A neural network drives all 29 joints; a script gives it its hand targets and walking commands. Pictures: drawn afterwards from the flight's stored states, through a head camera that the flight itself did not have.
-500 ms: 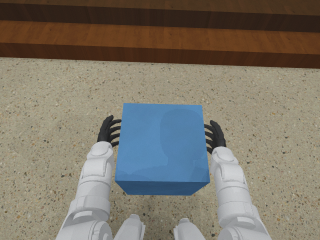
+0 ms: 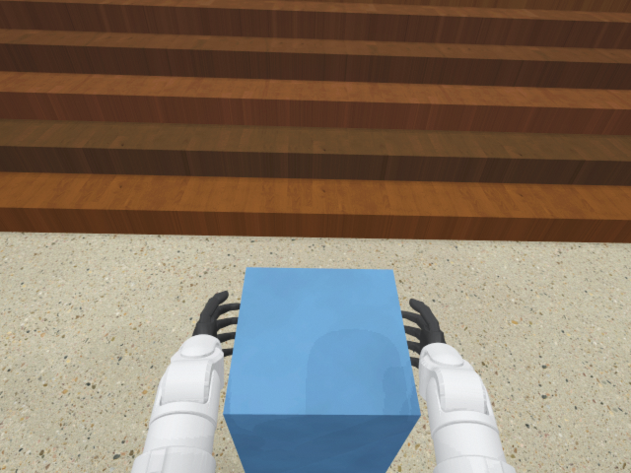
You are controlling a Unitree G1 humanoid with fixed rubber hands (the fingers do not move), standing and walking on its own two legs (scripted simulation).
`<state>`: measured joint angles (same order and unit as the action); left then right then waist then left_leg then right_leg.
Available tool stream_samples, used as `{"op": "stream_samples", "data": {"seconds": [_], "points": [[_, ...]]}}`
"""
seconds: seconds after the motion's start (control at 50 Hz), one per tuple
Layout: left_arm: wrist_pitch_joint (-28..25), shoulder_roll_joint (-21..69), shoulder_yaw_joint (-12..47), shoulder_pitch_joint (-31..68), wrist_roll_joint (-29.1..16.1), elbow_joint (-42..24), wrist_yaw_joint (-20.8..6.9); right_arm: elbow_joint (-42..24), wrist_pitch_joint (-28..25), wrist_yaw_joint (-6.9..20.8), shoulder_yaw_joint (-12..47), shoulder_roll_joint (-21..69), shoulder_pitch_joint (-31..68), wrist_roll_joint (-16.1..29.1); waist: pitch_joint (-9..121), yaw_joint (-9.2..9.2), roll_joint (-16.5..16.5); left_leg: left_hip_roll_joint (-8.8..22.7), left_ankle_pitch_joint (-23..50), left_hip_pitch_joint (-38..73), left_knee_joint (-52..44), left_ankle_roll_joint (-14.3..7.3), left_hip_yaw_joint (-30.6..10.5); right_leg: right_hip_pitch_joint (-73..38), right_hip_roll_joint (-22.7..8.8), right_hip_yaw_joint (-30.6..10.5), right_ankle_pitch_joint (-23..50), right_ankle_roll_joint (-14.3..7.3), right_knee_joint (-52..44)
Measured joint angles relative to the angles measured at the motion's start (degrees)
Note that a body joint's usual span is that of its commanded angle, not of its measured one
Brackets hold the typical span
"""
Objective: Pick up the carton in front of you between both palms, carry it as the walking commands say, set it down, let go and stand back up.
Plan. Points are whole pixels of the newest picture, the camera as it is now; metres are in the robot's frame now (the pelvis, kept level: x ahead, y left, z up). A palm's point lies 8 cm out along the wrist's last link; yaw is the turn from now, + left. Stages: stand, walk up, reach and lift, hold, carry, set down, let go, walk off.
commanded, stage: reach and lift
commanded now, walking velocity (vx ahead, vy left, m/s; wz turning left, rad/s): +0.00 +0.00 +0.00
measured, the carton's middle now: (317, 375) +0.29 +0.00 -0.05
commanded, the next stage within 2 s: hold in 0.90 s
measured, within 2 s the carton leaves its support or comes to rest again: neither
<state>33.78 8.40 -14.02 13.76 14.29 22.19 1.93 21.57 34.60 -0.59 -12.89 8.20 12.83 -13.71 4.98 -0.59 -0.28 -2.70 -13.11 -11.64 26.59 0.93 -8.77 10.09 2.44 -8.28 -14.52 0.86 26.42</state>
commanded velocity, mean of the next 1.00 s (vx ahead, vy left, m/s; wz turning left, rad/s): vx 0.00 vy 0.00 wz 0.00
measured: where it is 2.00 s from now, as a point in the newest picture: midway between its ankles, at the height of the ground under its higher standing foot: outside the picture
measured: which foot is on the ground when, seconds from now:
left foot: down 0.00-1.00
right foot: down 0.00-1.00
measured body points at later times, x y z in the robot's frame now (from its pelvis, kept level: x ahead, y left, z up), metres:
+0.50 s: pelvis -0.01 +0.00 +0.00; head -0.04 +0.00 +0.45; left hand +0.30 +0.15 +0.03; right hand +0.30 -0.15 +0.02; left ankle +0.02 +0.13 -0.74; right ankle +0.00 -0.13 -0.74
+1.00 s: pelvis +0.00 +0.00 +0.01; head -0.04 +0.00 +0.45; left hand +0.30 +0.15 +0.04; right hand +0.30 -0.15 +0.04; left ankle +0.02 +0.13 -0.74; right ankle +0.00 -0.13 -0.74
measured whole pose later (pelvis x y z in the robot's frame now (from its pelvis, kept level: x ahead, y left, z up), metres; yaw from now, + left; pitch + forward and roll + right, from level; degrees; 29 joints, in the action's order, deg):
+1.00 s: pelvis +0.00 +0.00 +0.01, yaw +0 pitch -5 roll +0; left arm 40.4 8.4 -12.1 13.6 14.9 14.2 1.1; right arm 13.6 41.3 0.3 -10.9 8.2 12.8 -14.7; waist 0.5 -0.2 -0.2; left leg -2.1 -10.6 -4.6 20.4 0.9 -8.2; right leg 3.3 1.9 -7.9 -12.1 0.7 20.6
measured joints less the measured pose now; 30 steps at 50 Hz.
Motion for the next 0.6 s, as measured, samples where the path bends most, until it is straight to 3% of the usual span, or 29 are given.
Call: {"op": "stream_samples", "data": {"seconds": [0.1, 0.34, 0.6], "points": [[1.1, 0.7, -2.4, 2.9, 2.3, 1.7, -0.8, 2.0, 1.0, 1.1, -2.8, 0.7, 3.2, -2.1, -2.9, 0.45, -0.1, 0.1, 0.5, 0.5, 0.6, 0.1, 0.4, -0.3, 0.1, -0.2, 0.4, 0.0, 0.8], [0.8, 0.6, -4.7, 7.5, 2.8, 1.8, -1.4, 1.9, 0.6, 1.5, -4.8, 1.2, 7.5, -3.4, -4.5, 0.39, 0.1, 0.0, 1.0, -0.5, 0.9, 0.1, 0.5, 0.8, -0.1, 0.0, 0.8, 0.2, 1.3], [3.4, 0.6, -0.9, 2.4, 2.0, -2.9, -1.1, -2.4, 3.2, 1.4, -1.1, 0.6, 2.6, -2.3, -4.1, 0.49, -0.1, 0.3, 1.5, 4.1, -3.5, -0.1, 0.8, -3.9, -0.4, 0.0, 1.5, 0.0, -3.3]]}}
